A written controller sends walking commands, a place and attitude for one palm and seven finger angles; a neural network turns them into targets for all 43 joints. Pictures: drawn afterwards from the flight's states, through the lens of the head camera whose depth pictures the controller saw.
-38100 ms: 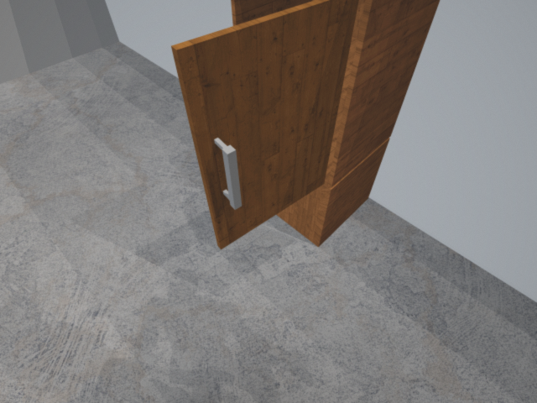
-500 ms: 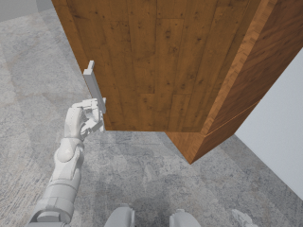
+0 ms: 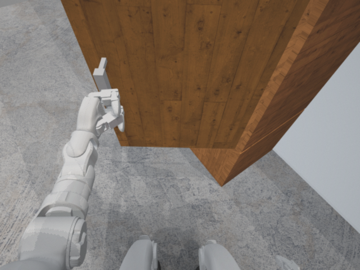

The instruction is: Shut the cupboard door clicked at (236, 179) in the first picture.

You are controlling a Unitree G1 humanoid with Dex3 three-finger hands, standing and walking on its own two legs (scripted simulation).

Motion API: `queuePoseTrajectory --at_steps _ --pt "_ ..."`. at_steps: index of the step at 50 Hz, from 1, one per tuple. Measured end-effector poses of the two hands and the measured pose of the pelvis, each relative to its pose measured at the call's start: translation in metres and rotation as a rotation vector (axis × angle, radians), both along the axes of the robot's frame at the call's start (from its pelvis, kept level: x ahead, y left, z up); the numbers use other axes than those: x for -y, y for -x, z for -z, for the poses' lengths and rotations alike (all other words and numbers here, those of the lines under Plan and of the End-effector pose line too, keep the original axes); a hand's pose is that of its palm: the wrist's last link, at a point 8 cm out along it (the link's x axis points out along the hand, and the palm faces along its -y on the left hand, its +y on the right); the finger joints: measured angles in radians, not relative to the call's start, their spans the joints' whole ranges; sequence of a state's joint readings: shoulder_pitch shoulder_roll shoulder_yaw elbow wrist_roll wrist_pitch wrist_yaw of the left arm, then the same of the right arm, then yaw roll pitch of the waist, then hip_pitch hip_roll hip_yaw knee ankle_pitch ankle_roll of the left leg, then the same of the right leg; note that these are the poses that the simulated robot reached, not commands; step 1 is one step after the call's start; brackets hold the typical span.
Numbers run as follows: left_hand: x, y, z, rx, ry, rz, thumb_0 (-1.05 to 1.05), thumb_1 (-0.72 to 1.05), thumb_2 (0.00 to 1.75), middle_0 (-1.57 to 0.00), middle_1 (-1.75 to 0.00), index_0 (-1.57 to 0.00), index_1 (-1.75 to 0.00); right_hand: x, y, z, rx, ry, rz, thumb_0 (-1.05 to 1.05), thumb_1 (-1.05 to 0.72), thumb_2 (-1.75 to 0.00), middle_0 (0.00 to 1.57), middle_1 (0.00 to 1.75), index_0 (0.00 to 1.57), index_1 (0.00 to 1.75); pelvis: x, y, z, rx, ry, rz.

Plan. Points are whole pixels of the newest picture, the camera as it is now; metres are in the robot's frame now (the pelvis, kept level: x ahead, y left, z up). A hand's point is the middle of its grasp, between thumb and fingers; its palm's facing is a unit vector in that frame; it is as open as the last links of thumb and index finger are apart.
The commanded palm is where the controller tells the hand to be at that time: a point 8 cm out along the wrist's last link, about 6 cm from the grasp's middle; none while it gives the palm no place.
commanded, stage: push the door shut along its arc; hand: left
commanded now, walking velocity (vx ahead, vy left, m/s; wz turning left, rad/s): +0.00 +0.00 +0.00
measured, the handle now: (110, 94) +0.51 +0.17 +0.06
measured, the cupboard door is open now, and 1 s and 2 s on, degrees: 54 41 30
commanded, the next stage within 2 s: pull the fist back off the door in 1.44 s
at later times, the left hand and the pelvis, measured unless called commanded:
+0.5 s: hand (129, 100) +0.48 +0.12 +0.07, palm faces -0.22 -0.97 -0.03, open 3.1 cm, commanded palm +0.49 +0.15 +0.06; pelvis -0.01 +0.00 -0.02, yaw +0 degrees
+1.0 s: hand (151, 79) +0.55 +0.07 +0.07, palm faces -0.36 -0.93 -0.02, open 3.1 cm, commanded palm +0.56 +0.11 +0.06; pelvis +0.00 +0.00 -0.03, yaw -3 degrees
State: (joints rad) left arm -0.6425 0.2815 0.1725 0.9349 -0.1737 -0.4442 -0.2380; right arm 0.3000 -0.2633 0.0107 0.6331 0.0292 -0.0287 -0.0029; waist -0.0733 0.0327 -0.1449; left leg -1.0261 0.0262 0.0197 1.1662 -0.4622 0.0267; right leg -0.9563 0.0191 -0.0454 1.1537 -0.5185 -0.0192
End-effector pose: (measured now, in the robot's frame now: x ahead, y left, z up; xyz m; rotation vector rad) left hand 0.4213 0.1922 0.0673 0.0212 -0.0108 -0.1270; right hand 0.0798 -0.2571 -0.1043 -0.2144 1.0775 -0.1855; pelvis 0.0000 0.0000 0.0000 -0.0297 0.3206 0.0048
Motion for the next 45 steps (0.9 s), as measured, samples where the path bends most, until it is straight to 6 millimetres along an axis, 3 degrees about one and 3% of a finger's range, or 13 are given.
queuePoseTrajectory --at_steps 11,28,45 --pt "0.001 -0.023 0.000 -0.016 -0.015 0.041 0.02 0.90 0.90 -1.33 -1.50 -1.32 -1.50 0.003 0.042 0.009 -0.121 0.015 0.037 0.00 -0.91 -0.89 0.20 0.30 0.21 0.30 -0.003 0.005 0.006 -0.027 0.011 -0.008" --pt "0.015 -0.064 -0.001 -0.034 -0.027 0.109 0.02 0.90 0.90 -1.30 -1.50 -1.30 -1.50 0.006 0.069 0.013 -0.158 0.043 0.066 0.00 -0.91 -0.89 0.20 0.30 0.21 0.30 -0.004 0.012 0.019 -0.080 0.026 -0.006" --pt "0.054 -0.118 -0.002 -0.057 -0.010 0.220 0.02 0.90 0.90 -1.30 -1.50 -1.30 -1.50 -0.001 0.102 0.022 -0.232 0.036 0.142 0.00 -0.91 -0.89 0.20 0.30 0.21 0.30 -0.005 0.007 0.032 -0.147 0.034 0.024"
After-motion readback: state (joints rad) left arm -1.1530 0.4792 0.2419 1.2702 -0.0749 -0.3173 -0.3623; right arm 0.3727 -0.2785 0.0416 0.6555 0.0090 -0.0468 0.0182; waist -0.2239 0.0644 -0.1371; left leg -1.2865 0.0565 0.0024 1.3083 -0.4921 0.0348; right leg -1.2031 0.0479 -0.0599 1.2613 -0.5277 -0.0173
